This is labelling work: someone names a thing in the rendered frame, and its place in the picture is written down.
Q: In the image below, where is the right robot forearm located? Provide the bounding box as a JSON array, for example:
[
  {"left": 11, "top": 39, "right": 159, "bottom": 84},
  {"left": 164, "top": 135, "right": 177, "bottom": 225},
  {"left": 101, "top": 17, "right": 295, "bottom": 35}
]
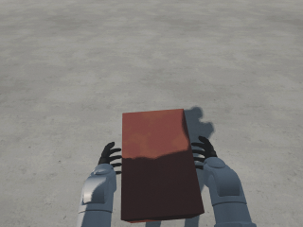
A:
[{"left": 203, "top": 157, "right": 257, "bottom": 227}]

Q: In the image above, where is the left robot forearm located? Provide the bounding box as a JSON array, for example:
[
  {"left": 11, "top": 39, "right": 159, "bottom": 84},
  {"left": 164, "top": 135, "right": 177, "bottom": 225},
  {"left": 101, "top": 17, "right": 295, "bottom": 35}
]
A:
[{"left": 76, "top": 163, "right": 116, "bottom": 227}]

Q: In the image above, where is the carton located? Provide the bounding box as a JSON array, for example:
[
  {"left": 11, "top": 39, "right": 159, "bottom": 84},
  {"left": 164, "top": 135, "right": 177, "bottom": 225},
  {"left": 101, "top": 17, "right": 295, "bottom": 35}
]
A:
[{"left": 120, "top": 109, "right": 205, "bottom": 223}]

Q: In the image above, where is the left robot hand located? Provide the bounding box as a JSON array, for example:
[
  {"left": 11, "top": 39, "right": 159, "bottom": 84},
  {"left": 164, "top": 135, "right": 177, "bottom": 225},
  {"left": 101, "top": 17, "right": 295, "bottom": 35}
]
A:
[{"left": 98, "top": 142, "right": 122, "bottom": 175}]

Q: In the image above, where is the right robot hand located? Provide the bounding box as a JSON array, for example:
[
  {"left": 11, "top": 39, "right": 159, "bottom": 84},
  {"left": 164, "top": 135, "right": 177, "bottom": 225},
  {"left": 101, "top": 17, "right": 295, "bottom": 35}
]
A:
[{"left": 191, "top": 135, "right": 218, "bottom": 170}]

